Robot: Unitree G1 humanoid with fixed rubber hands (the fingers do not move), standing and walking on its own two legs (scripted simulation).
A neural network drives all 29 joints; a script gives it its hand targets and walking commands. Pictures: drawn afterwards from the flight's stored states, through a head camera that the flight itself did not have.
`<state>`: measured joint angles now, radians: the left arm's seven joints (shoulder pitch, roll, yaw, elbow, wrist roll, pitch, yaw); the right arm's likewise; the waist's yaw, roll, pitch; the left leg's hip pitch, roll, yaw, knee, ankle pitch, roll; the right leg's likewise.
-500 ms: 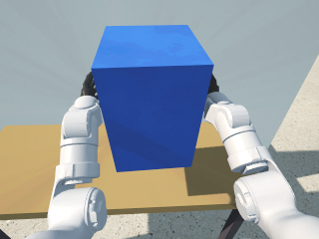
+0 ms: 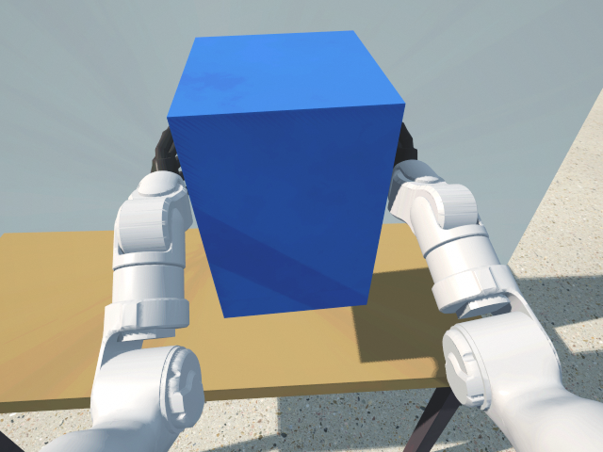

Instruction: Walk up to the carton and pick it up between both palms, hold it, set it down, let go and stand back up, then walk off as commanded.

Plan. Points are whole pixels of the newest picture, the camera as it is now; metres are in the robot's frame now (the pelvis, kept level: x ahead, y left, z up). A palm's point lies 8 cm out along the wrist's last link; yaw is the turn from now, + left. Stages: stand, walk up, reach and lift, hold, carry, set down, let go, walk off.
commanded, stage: hold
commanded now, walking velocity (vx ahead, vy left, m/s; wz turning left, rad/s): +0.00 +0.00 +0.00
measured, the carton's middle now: (286, 179) +0.41 +0.01 +0.22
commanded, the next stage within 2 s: none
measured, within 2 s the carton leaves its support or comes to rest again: neither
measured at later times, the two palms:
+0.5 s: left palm (161, 180) +0.37 +0.16 +0.24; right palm (398, 169) +0.38 -0.13 +0.25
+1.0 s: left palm (160, 175) +0.37 +0.16 +0.26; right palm (404, 164) +0.37 -0.13 +0.26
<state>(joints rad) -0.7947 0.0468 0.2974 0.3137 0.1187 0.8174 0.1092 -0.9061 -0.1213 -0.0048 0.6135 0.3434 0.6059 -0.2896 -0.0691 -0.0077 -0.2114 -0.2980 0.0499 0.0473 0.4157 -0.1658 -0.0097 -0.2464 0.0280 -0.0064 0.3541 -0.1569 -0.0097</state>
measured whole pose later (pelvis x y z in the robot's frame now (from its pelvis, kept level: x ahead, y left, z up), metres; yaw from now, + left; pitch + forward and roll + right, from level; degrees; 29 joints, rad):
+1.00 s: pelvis +0.00 +0.00 +0.00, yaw +0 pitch +2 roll -1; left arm -0.81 0.05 0.31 0.30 0.13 0.86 0.10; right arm -0.92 -0.13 0.00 0.61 0.36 0.64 -0.29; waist -0.07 -0.01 -0.25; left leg -0.30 0.05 0.04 0.42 -0.16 -0.01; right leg -0.25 0.03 -0.01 0.35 -0.15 -0.01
